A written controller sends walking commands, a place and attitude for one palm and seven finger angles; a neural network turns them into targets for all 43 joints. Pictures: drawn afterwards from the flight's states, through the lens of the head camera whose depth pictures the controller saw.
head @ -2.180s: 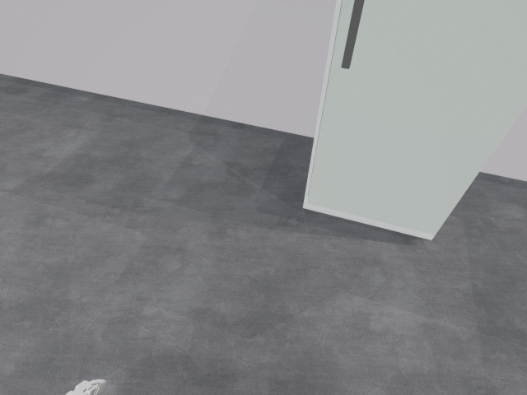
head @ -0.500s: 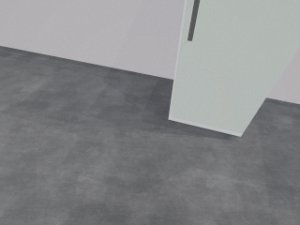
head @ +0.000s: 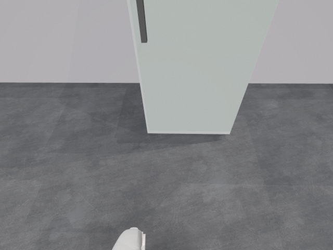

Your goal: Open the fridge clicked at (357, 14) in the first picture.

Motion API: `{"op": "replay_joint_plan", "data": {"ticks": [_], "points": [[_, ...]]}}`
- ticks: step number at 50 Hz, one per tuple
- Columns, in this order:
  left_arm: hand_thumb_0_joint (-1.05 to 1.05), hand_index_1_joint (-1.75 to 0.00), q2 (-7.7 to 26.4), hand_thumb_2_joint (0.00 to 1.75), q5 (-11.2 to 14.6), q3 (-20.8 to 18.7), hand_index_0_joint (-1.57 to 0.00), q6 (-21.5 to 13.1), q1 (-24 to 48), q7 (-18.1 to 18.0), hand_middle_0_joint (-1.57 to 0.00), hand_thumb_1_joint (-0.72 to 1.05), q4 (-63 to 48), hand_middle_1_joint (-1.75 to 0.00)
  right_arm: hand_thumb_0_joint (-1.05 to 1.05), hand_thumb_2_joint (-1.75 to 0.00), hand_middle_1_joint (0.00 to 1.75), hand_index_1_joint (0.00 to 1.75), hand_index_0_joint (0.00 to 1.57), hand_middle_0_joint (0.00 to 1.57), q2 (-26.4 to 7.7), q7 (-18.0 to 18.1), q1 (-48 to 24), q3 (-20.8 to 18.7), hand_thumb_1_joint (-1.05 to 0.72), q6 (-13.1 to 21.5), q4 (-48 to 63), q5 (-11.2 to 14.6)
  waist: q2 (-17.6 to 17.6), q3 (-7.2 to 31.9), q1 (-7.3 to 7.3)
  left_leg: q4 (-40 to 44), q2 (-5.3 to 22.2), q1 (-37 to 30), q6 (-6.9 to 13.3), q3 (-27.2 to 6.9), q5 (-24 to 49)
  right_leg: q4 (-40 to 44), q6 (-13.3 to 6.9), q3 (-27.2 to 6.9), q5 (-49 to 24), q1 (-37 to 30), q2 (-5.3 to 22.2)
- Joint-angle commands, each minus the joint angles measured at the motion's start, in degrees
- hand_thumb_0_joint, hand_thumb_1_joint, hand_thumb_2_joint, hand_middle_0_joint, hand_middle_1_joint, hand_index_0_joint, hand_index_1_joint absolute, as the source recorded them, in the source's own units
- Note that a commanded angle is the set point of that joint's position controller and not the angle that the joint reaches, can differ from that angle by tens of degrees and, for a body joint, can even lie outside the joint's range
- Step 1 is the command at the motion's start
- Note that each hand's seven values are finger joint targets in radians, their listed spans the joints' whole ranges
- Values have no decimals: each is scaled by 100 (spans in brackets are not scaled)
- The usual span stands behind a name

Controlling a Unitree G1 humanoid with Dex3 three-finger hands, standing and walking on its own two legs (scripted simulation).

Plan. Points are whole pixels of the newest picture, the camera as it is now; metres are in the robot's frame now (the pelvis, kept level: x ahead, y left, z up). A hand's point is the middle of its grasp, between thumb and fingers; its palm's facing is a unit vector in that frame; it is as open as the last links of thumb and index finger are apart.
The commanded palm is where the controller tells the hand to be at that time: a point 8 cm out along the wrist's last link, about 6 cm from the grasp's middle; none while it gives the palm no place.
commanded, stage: walk to a spot facing it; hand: left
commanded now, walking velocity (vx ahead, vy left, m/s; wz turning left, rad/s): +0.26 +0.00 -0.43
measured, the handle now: (141, 11) +0.92 +0.18 +0.15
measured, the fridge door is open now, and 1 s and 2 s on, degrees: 0 0 0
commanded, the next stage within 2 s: turn to face it in 0.10 s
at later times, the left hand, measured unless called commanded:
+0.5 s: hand (91, 210) +0.25 +0.27 -0.19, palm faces -0.08 -0.98 -0.18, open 7.4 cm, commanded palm none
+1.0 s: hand (98, 203) +0.27 +0.25 -0.17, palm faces +0.03 -0.97 -0.24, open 7.3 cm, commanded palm none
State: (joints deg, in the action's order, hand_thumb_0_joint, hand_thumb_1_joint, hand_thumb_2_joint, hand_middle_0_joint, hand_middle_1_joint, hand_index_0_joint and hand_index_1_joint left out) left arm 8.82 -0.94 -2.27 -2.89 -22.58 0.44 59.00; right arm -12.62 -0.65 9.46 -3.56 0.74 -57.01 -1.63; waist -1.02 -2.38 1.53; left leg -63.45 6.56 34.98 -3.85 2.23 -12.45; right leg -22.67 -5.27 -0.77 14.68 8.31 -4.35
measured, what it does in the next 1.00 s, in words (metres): walks ahead: left foot, then right foot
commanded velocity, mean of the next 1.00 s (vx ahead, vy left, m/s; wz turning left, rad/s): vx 0.06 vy -0.01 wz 0.11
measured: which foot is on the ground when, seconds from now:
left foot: up 0.00-0.28, down 0.30-0.88, up 0.90-1.00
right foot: down 0.00-0.30, up 0.32-0.82, down 0.84-1.00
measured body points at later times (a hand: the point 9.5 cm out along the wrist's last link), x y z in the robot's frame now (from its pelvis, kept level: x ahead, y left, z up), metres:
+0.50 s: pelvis +0.18 +0.08 +0.00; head +0.21 +0.12 +0.44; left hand +0.25 +0.32 -0.17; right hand +0.21 -0.16 -0.14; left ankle +0.23 +0.14 -0.74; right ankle +0.12 -0.06 -0.67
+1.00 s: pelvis +0.21 +0.07 -0.01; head +0.21 +0.05 +0.44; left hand +0.26 +0.30 -0.15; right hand +0.18 -0.14 -0.17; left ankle +0.21 +0.17 -0.72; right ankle +0.17 -0.03 -0.74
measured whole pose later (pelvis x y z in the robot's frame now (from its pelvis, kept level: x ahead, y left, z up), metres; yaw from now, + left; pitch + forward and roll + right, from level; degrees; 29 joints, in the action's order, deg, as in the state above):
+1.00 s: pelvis +0.21 +0.07 -0.01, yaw -1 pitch +0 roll +0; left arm 8.2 -0.7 -1.9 0.1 -12.7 -2.9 59.5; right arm -7.7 0.8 17.5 -2.5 -1.9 -63.3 -1.0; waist -1.7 -0.4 -1.4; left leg -41.9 -1.0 19.3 -0.5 2.2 -23.0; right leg -27.0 -1.8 6.6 17.9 8.8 1.0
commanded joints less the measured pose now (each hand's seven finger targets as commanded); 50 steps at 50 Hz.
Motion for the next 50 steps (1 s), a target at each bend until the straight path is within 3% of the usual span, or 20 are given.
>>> {"op": "replay_joint_plan", "data": {"ticks": [1,6,9,11,13,14,15,16,17,19,22,30,37,41,42,43,44,45,47,50], "points": [[0,-30,1000,90,-20,-237,-20,-186,-417,-109,-20,90,-167,-30,0,-90,30,30,20,20,-282,-34,-305,-78,-90,100,563,30,582,-118,-30,187,99,783,-58,-76,431,927,-488,-1380,-1754,-431,1503],[0,-30,983,90,-65,-242,-20,-163,-690,-190,-20,90,-87,-30,0,-90,30,30,20,20,-188,-42,-1068,-36,-90,161,903,56,596,-169,229,1075,-21,861,-17,49,209,587,-561,-1615,-2952,-965,1553],[0,-30,1031,90,-77,-274,-20,-109,-627,-223,-20,90,-149,-30,0,-90,30,30,20,20,-123,-33,-1268,1,-90,211,1047,83,794,-147,277,1915,-216,284,77,181,-37,278,-464,-1631,-3820,-1009,1463],[0,-30,1090,90,-81,-285,-20,-89,-441,-251,-20,90,-199,-30,0,-90,30,30,20,20,-176,23,-871,14,-90,246,942,103,838,84,58,2609,-454,-711,208,350,-86,-204,-337,-1497,-4730,-862,1409],[0,-30,1121,90,6,-303,-20,-92,-185,-270,-20,90,-242,-30,0,-90,30,30,20,20,-392,144,591,-17,-90,260,448,73,708,735,-577,3598,-626,-2671,357,426,1022,-1416,30,-1051,-4848,-392,975],[0,-30,922,90,97,-272,-20,-87,-344,-252,-20,90,-248,-30,0,-90,30,30,20,20,-828,210,1343,-87,-90,281,239,21,59,1388,-777,3345,311,-4326,663,-367,2859,-2636,302,-730,-3068,639,516],[0,-30,534,90,165,-166,-20,-86,-844,-211,-20,90,-205,-30,0,-90,30,30,20,20,-1292,205,1776,-163,-90,281,123,12,-1413,2054,-649,3343,2092,-5339,1540,-2286,5212,-4580,512,-104,1684,1918,-117],[0,-30,638,90,130,-155,-20,-49,-740,-272,-20,90,-238,-30,0,-90,30,30,20,20,-1193,189,1602,-83,-90,159,203,108,-913,1790,-572,3766,2235,-4522,1926,-2434,5300,-5243,452,-405,2157,1809,147],[0,-30,577,90,73,-149,-20,14,-536,-306,-20,90,-196,-30,0,-90,30,30,20,20,-902,221,1161,-16,-90,177,249,86,-550,1085,-409,4117,2077,-3789,1922,-2101,4660,-5400,519,-420,1823,1957,377],[0,-30,471,90,5,-140,-20,81,-76,-229,-20,90,-164,-30,0,-90,30,30,20,20,-399,262,670,141,-90,254,248,43,-633,241,-216,4471,1396,-2573,1595,-1398,3735,-5001,618,-314,1256,1854,691],[0,-30,294,90,1,-78,-20,264,-271,-156,-20,90,-29,-30,0,-90,30,30,20,20,-223,248,347,207,-90,284,129,68,-780,295,118,4654,725,-1917,1222,-430,3326,-3718,704,54,818,1058,838],[0,-30,379,90,-45,-70,-20,448,653,-205,-20,90,-172,-30,0,-90,30,30,20,20,-381,249,873,71,-90,105,-176,60,-539,269,-119,5053,671,-2299,1221,-1047,1361,-2606,803,203,565,1295,853],[0,-30,379,90,13,-54,-20,416,1084,-257,-20,90,-258,-30,0,-90,30,30,20,20,-433,270,1267,-1,-90,8,-406,25,-466,342,-264,4745,723,-2680,1379,-1588,1899,-1480,691,210,920,1032,726],[0,-30,438,90,39,-59,-20,324,685,-329,-20,90,-100,-30,0,-90,30,30,20,20,-321,242,1213,-3,-90,-8,-450,103,-230,555,-85,4227,397,-2352,1006,-1384,1864,162,603,176,-339,-24,829],[0,-30,559,90,34,-80,-20,280,624,-358,-20,90,-49,-30,0,-90,30,30,20,20,-161,216,1211,17,-90,5,-433,135,132,581,-127,4037,176,-1892,769,-1142,1436,306,482,-158,-768,-502,1196],[0,-30,735,90,14,-90,-20,251,627,-389,-20,90,-44,-30,0,-90,30,30,20,20,1,188,1159,57,-90,14,-371,163,684,499,-156,3759,-237,-1384,531,-644,682,313,253,-682,-1172,-721,1848],[0,-30,876,90,27,-101,-20,244,626,-383,-20,90,-56,-30,0,-90,30,30,20,20,109,161,1094,82,-90,-21,-306,150,1097,348,-155,3473,-616,-1253,361,-268,-208,405,-100,-1001,-1483,-510,2386],[0,-30,853,90,20,-127,-20,220,655,-376,-20,90,-96,-30,0,-90,30,30,20,20,93,168,919,68,-90,-113,-266,86,1559,176,-102,2898,-645,-1153,312,-148,-1046,496,-400,-1052,-1901,-307,2507],[0,-30,686,90,-13,-89,-20,231,712,-383,-20,90,-147,-30,0,-90,30,30,20,20,45,170,785,6,-90,-203,-246,67,1092,-103,-134,1732,-530,-975,288,-167,-1419,519,-531,-722,-2632,-70,2413],[0,-30,607,90,-23,-70,-20,159,460,-307,-20,90,-24,-30,0,-90,30,30,20,20,226,140,787,49,-90,-189,-307,45,826,-230,-135,1271,-409,-816,268,-12,-1277,707,-352,-415,-1679,-168,2076]]}}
